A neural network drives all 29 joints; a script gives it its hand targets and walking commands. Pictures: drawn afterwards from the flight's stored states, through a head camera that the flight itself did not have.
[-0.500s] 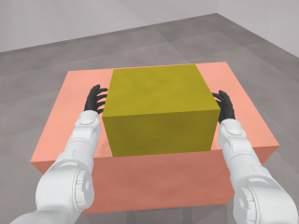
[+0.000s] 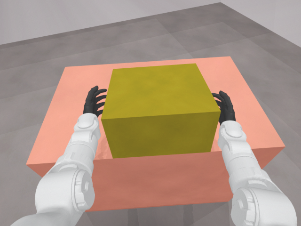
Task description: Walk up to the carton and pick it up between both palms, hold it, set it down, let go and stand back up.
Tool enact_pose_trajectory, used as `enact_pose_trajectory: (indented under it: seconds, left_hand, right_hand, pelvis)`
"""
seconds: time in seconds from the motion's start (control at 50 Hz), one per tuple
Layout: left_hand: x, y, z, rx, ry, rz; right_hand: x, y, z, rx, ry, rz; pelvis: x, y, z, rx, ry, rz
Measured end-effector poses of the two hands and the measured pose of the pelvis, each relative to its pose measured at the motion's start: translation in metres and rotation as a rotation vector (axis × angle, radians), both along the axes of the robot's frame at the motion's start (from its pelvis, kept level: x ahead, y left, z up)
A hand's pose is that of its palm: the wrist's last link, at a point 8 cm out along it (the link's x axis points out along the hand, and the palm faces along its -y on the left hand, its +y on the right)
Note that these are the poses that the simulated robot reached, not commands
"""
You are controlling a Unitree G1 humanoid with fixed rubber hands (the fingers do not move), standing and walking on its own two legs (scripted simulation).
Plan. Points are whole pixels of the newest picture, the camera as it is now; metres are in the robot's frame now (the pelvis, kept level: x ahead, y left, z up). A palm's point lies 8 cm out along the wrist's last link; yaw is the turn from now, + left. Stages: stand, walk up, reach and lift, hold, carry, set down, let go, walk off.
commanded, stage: set down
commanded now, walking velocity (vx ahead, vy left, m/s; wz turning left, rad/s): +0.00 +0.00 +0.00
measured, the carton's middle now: (157, 107) +0.48 +0.01 +0.03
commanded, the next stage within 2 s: none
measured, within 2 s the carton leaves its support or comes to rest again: neither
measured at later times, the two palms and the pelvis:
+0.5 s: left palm (95, 116) +0.43 +0.20 +0.05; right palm (223, 121) +0.42 -0.18 +0.04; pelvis +0.01 +0.00 +0.00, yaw +0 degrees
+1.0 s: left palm (96, 115) +0.44 +0.20 +0.04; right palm (221, 121) +0.42 -0.18 +0.03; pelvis +0.02 +0.00 +0.00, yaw +0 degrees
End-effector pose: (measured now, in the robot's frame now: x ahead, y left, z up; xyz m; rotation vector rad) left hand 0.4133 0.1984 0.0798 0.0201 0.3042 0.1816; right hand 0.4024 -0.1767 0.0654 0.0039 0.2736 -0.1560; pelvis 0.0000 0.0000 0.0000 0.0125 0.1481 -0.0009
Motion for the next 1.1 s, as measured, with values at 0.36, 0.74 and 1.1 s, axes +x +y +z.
enact_pose_trajectory:
  seconds: [0.36,0.74,1.1]
  left_hand:
    - [0.009,-0.002,-0.022,-0.018,0.030,-0.005]
    - [0.024,-0.001,-0.032,-0.028,0.004,-0.009]
    - [0.024,0.000,-0.036,-0.042,-0.010,-0.007]
  right_hand:
    - [0.008,-0.002,-0.018,-0.016,0.026,0.000]
    - [0.020,-0.001,-0.032,-0.023,0.018,-0.002]
    - [0.020,0.000,-0.034,-0.029,0.008,-0.003]
  pelvis:
    - [0.008,-0.001,0.000,0.001,0.028,0.000]
    - [0.016,0.001,-0.001,-0.001,0.070,0.001]
    - [0.016,0.001,-0.001,-0.001,0.079,0.001]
